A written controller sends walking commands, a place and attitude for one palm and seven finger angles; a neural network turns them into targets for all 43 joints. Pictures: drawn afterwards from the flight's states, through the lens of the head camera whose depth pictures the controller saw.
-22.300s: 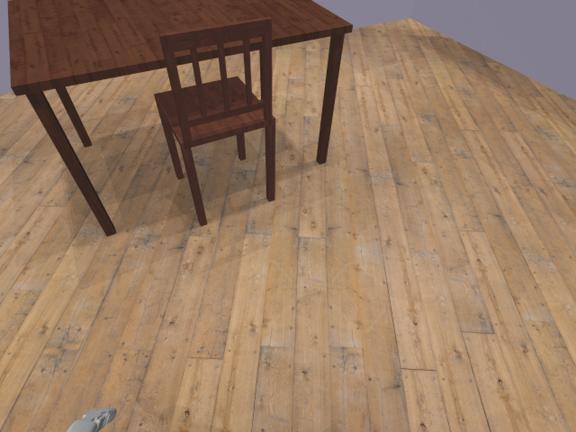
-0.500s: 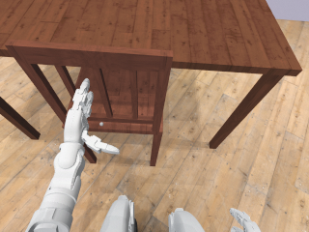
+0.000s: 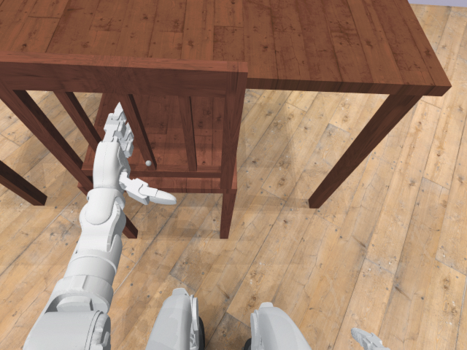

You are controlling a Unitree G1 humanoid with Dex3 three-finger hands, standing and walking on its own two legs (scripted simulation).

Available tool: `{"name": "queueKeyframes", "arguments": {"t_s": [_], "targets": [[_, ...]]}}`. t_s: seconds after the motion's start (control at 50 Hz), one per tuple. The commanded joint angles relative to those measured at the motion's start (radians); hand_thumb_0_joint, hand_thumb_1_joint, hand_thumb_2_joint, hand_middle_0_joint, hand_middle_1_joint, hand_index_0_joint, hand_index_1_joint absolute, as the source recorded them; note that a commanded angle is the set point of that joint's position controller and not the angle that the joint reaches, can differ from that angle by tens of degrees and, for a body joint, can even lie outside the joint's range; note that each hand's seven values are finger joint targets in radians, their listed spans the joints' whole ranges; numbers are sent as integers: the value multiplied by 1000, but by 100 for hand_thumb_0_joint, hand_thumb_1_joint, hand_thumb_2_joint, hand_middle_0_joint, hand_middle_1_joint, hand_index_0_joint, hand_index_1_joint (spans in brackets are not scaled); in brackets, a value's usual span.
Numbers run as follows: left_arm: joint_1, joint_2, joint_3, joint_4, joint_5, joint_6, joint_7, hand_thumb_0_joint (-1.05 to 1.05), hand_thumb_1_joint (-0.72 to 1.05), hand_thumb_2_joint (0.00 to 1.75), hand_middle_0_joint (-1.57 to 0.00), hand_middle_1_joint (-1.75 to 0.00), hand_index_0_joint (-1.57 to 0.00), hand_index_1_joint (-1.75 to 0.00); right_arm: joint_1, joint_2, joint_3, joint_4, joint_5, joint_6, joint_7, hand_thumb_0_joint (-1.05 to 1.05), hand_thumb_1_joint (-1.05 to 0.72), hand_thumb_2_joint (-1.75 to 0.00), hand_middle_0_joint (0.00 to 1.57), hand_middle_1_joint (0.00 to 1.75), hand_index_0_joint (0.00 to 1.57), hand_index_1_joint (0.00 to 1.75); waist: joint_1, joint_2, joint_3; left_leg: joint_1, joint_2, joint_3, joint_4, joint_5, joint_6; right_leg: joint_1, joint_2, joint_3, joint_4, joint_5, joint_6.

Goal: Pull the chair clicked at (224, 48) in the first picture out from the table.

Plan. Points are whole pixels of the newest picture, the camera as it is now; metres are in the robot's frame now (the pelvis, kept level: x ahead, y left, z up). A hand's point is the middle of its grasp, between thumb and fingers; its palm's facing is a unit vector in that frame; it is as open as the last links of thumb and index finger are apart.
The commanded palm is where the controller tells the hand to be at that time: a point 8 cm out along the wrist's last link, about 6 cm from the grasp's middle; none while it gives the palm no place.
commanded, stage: push the fingers through the gap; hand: left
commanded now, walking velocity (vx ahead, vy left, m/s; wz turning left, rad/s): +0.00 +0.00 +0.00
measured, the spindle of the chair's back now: (140, 136) +0.48 +0.16 +0.01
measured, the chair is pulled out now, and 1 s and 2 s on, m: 0.00 0.00 0.01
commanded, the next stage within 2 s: hook a spindle and tug to test in 0.58 s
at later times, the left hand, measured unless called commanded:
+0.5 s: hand (148, 150) +0.44 +0.14 +0.03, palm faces -0.01 -1.00 -0.05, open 16.9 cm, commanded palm +0.42 +0.19 +0.03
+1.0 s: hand (152, 152) +0.44 +0.13 +0.03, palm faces +0.00 -1.00 -0.03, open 15.8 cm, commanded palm +0.42 +0.18 +0.03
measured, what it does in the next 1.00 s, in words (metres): stands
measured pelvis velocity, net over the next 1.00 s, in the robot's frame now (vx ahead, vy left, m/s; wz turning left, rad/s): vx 0.00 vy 0.00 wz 0.00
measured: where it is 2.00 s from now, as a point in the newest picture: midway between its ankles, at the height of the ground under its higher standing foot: outside the picture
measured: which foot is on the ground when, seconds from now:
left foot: down 0.00-1.00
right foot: down 0.00-1.00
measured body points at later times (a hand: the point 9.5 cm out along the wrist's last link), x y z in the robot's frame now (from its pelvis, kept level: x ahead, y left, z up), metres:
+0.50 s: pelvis +0.00 +0.00 +0.00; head +0.12 +0.02 +0.43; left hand +0.44 +0.20 +0.03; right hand +0.07 -0.26 -0.12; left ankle +0.06 +0.09 -0.62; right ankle -0.01 -0.11 -0.62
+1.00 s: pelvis +0.00 +0.00 +0.00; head +0.12 +0.02 +0.43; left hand +0.43 +0.19 +0.03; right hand +0.07 -0.26 -0.12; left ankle +0.06 +0.09 -0.62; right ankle -0.01 -0.11 -0.62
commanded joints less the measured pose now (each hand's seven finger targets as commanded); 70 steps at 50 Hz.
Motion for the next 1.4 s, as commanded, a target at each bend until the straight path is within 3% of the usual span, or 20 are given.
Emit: {"name": "queueKeyframes", "arguments": {"t_s": [0.0, 0.08, 0.1, 0.16, 0.3, 0.36, 0.38, 0.44, 0.5, 0.58, 0.66, 0.74, 0.8, 0.86, 0.96, 1.1, 1.16, 1.24, 1.28, 1.38], "targets": [[-422, 208, 79, -262, 11, -145, 41, 0, -50, 30, -6, -8, -6, -8, 88, -156, -60, -58, -10, -34, -6, 0, -90, -90, 20, 30, 20, 30, -17, 70, -507, 562, -7, -103, -100, 341, -28, 37, 6, 55, -167, 363, 6], [-351, 180, 64, -86, 35, -105, 21, 0, -50, 30, -6, -8, -6, -8, 107, -162, -60, -49, -9, -17, 3, 0, -90, -90, 20, 30, 20, 30, -24, 41, -432, 486, -12, -91, -101, 289, -25, 28, 6, 54, -172, 340, 5], [-353, 152, 45, -45, 33, -87, 10, 0, -50, 30, -6, -8, -6, -8, 110, -161, -60, -51, -7, -12, 5, 0, -90, -90, 20, 30, 20, 30, -35, 19, -405, 470, -13, -88, -102, 272, -24, 20, 6, 52, -181, 329, 7], [-410, 150, 43, 9, 15, -57, -19, 0, -50, 30, -6, -8, -6, -8, 114, -168, -60, -57, -3, 0, 3, 0, -90, -90, 20, 30, 20, 30, -47, 3, -369, 422, -16, -85, -101, 215, -18, 18, 5, 58, -199, 286, 9], [-465, 220, 96, -232, 0, -150, 1, 0, -50, 30, -6, -8, -6, -8, 111, -164, -69, -68, -9, -9, 5, 0, -90, -90, 20, 30, 20, 30, -3, 119, -575, 629, -4, -110, -105, 390, -31, 28, 9, 50, -163, 379, -5], [-410, 153, 44, -181, 21, -135, 19, 0, -50, 30, -6, -8, -6, -8, 116, -158, -70, -57, -9, -2, 13, 0, -90, -90, 20, 30, 20, 30, -24, 83, -512, 612, 0, -115, -113, 360, -32, -2, 11, 38, -175, 348, 1], [-415, 147, 38, -135, 29, -121, 23, 0, -50, 30, -6, -8, -6, -8, 122, -161, -69, -49, -9, 0, 14, 0, -90, -90, 20, 30, 20, 30, -39, 70, -474, 582, -1, -114, -110, 333, -29, -20, 11, 37, -174, 331, 1], [-415, 150, 48, -38, 43, -92, 34, 0, -50, 30, -6, -8, -6, -8, 124, -167, -68, -45, -9, 14, 12, 0, -90, -90, 20, 30, 20, 30, -46, 19, -377, 496, -6, -107, -117, 234, -24, -37, 8, 38, -191, 263, 5], [-419, 166, 74, -71, 28, -102, 37, 0, -50, 30, -6, -8, -6, -8, 112, -167, -64, -66, -9, 14, 11, 0, -90, -90, 20, 30, 20, 30, -22, 38, -428, 513, -12, -103, -122, 254, -24, -6, 7, 42, -188, 279, 0], [-465, 176, 71, -162, 21, -146, 36, 0, -50, 30, -6, -8, -6, -8, 105, -161, -66, -69, -11, 7, 11, 0, -90, -90, 20, 30, 20, 30, -24, 73, -489, 579, -7, -110, -113, 313, -27, -3, 10, 45, -177, 318, -2], [-447, 167, 55, -112, 37, -141, 31, 0, -50, 30, -6, -8, -6, -8, 106, -160, -65, -58, -11, 12, 11, 0, -90, -90, 20, 30, 20, 30, -36, 51, -453, 539, -8, -104, -110, 267, -25, -7, 10, 48, -185, 291, 3], [-467, 121, 18, -62, 38, -119, 22, 0, -50, 30, -13, -30, -13, -30, 107, -163, -67, -55, -8, 16, 11, 0, -90, -90, 20, 30, 20, 30, -48, 46, -411, 535, -7, -114, -118, 228, -26, -50, 7, 38, -189, 249, 1], [-442, 121, 30, -90, 21, -118, 22, 0, -50, 30, -18, -46, -18, -46, 104, -165, -68, -67, -5, 14, 11, 0, -90, -90, 20, 30, 20, 30, -27, 70, -452, 572, -9, -117, -126, 253, -30, -36, 7, 36, -190, 261, -4], [-464, 118, 22, -129, 23, -128, 33, 0, -50, 30, -24, -63, -24, -63, 101, -160, -69, -65, -7, 14, 9, 0, -90, -90, 20, 30, 20, 30, -34, 62, -466, 579, -8, -114, -120, 271, -28, -28, 7, 41, -192, 279, 0], [-466, 176, 69, -77, 45, -136, 54, 0, -50, 30, -32, -90, -32, -90, 106, -160, -64, -55, -12, 15, 8, 0, -90, -90, 20, 30, 20, 30, -33, 26, -430, 498, -12, -102, -108, 235, -22, -7, 8, 50, -186, 269, 4], [-481, 164, 61, -66, 37, -137, 31, 0, -11, 47, -45, -129, -45, -129, 108, -160, -64, -61, -13, 14, 11, 0, -90, -90, 20, 30, 20, 30, -33, 69, -463, 519, -14, -96, -101, 254, -23, 0, 8, 56, -185, 290, 1], [-478, 165, 58, -65, 22, -123, 13, 0, 6, 54, -50, -145, -50, -145, 110, -159, -62, -59, -8, 16, 8, 0, -90, -90, 20, 30, 20, 30, -38, 50, -460, 497, -15, -91, -98, 258, -20, 27, 9, 62, -192, 309, 4], [-504, 188, 80, -29, 18, -110, 7, 0, 28, 64, -50, -145, -50, -145, 119, -165, -63, -48, -8, 14, 5, 0, -90, -90, 20, 30, 20, 30, -49, 14, -429, 457, -15, -92, -91, 227, -15, 18, 8, 63, -195, 285, 8], [-501, 231, 115, -49, 15, -120, 8, 0, 40, 68, -50, -145, -50, -145, 119, -166, -60, -52, -9, 9, 3, 0, -90, -90, 20, 30, 20, 30, -34, 21, -450, 438, -17, -85, -85, 240, -13, 50, 8, 73, -185, 309, 7], [-479, 181, 72, -113, 12, -135, -2, 0, 68, 80, -50, -145, -50, -145, 116, -158, -63, -59, -11, 6, 11, 0, -90, -90, 20, 30, 20, 30, -30, 97, -505, 546, -12, -96, -91, 332, -22, 21, 10, 56, -170, 362, 0]]}}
